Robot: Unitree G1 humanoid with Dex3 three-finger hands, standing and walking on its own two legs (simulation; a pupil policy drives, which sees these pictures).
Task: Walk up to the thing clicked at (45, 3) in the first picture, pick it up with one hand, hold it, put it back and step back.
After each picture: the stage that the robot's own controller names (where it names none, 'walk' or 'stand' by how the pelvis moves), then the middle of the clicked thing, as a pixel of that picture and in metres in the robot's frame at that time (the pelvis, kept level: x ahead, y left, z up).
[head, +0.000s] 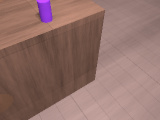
stand; (45, 10) +0.79 +0.21 +0.05
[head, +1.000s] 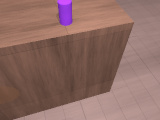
rise first; (65, 12) +0.72 +0.13 +0.05
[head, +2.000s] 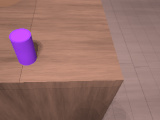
rise first; (24, 47) +0.43 +0.22 +0.08
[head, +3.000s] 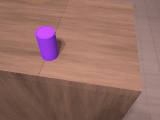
stand; (47, 44) +0.46 +0.15 +0.08
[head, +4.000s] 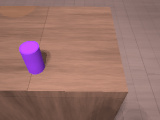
stand; (33, 58) +0.43 +0.19 +0.05
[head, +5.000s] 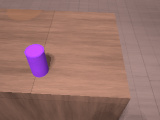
stand; (37, 61) +0.43 +0.18 +0.04
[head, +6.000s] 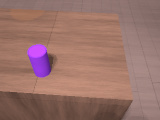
stand; (40, 61) +0.43 +0.17 +0.04
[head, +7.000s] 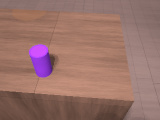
stand; (41, 61) +0.43 +0.17 +0.04
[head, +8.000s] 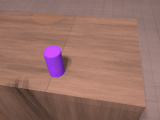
rise first; (54, 62) +0.44 +0.15 +0.05
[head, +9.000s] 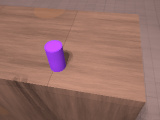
go down; (55, 56) +0.45 +0.15 +0.05
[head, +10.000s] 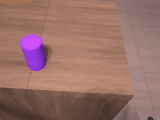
go down; (34, 53) +0.44 +0.14 +0.06
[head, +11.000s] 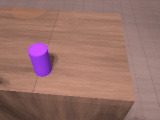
approach; (40, 60) +0.44 +0.15 +0.05
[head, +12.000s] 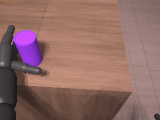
close; (29, 49) +0.44 +0.16 +0.08
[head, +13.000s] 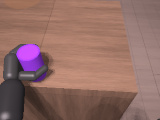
lift; (33, 63) +0.39 +0.16 +0.08
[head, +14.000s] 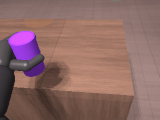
lift; (28, 54) +0.34 +0.16 +0.21
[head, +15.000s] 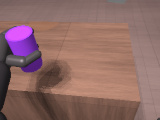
hold; (25, 50) +0.34 +0.17 +0.23
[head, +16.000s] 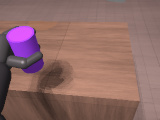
hold; (27, 51) +0.33 +0.16 +0.23
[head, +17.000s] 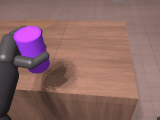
crouch; (33, 51) +0.33 +0.14 +0.23
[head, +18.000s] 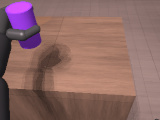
crouch; (25, 26) +0.41 +0.16 +0.25
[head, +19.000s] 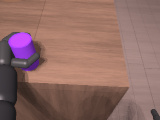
lower; (25, 52) +0.43 +0.17 +0.08
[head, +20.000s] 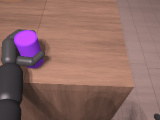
lower; (30, 50) +0.43 +0.16 +0.09
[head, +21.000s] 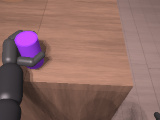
lower; (30, 51) +0.43 +0.16 +0.09
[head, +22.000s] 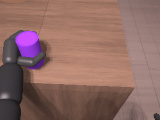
lower; (31, 51) +0.43 +0.16 +0.09
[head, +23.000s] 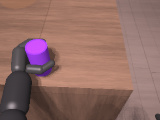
draw back; (39, 58) +0.41 +0.13 +0.08
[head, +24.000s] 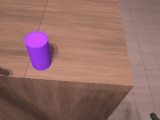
rise; (39, 52) +0.42 +0.13 +0.09
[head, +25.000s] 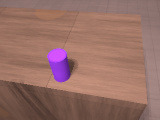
sink last; (59, 66) +0.40 +0.13 +0.06
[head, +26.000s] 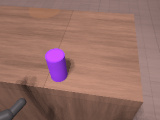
stand; (57, 66) +0.40 +0.12 +0.05
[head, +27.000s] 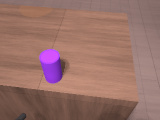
stand; (51, 67) +0.40 +0.13 +0.05
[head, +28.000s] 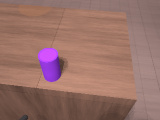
stand; (50, 65) +0.40 +0.13 +0.05
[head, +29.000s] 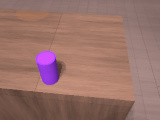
stand; (48, 68) +0.40 +0.13 +0.05
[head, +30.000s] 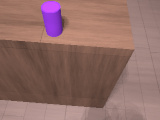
walk; (52, 19) +0.55 +0.12 +0.08
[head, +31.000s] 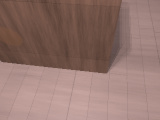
walk; out of the picture +0.93 +0.12 +0.07
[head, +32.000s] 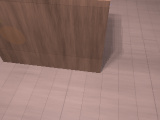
walk; out of the picture +1.10 +0.12 +0.07
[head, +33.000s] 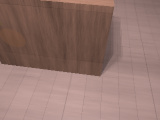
stand; out of the picture +1.06 +0.10 +0.04
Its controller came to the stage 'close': yes
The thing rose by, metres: 0.22
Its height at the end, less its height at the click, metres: +0.00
